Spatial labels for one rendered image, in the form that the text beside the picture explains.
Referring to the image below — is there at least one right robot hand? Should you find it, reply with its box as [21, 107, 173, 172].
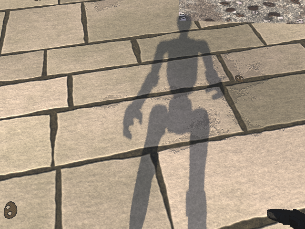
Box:
[267, 209, 305, 229]

